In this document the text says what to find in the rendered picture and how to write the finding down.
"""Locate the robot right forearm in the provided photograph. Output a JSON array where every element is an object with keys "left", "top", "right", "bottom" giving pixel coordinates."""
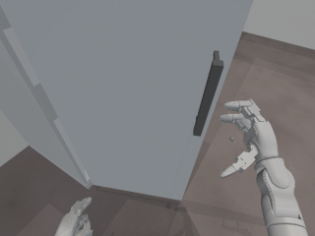
[{"left": 254, "top": 156, "right": 308, "bottom": 236}]

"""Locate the robot right hand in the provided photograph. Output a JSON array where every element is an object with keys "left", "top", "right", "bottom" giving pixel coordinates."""
[{"left": 219, "top": 99, "right": 279, "bottom": 179}]

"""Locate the robot left hand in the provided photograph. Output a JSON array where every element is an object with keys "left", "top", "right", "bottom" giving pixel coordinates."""
[{"left": 54, "top": 197, "right": 93, "bottom": 236}]

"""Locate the fridge door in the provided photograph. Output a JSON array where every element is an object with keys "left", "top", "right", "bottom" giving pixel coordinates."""
[{"left": 0, "top": 0, "right": 254, "bottom": 201}]

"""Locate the handle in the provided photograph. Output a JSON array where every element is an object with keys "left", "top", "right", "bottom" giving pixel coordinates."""
[{"left": 193, "top": 50, "right": 224, "bottom": 137}]

